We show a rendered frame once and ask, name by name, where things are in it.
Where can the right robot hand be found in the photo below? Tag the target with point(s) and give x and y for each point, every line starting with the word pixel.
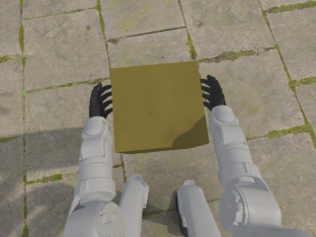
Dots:
pixel 215 97

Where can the left robot hand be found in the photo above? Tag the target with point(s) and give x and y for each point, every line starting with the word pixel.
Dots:
pixel 97 107

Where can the left robot upper arm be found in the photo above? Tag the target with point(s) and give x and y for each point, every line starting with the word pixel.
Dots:
pixel 101 219

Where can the right robot shin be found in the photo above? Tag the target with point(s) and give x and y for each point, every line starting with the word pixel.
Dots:
pixel 187 183

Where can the right robot forearm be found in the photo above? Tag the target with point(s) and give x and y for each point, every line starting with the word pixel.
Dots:
pixel 236 167

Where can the left robot forearm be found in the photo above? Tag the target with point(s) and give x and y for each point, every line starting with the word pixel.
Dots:
pixel 95 178

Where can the right robot upper arm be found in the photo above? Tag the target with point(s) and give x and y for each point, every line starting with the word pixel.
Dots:
pixel 247 212

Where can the carton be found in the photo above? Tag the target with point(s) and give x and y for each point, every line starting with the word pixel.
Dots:
pixel 158 107

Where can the robot right foot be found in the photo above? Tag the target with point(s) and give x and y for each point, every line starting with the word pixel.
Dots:
pixel 184 230

